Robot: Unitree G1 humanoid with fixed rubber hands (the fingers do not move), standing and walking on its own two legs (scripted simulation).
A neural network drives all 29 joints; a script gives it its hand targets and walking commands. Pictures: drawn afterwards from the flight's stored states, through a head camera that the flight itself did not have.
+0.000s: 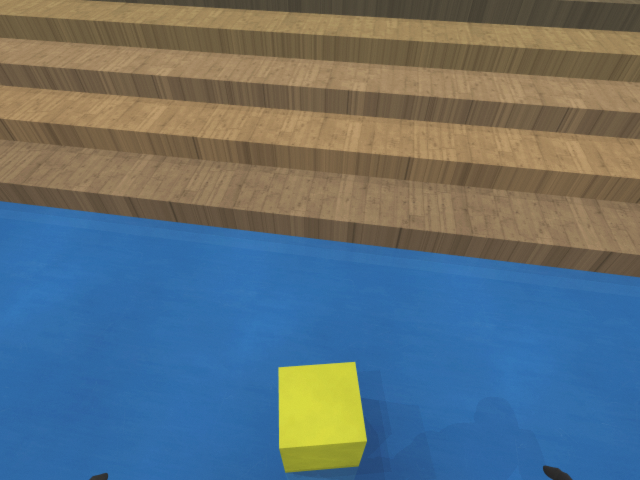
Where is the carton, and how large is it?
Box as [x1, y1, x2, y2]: [278, 362, 366, 472]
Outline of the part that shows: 354,362 278,367 279,449 285,472 358,465 366,442 366,437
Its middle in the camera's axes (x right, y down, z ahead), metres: +0.00 +0.50 +1.07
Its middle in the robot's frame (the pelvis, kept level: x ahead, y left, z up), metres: +0.41 +0.00 -0.66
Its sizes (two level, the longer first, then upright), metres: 0.210 0.200 0.250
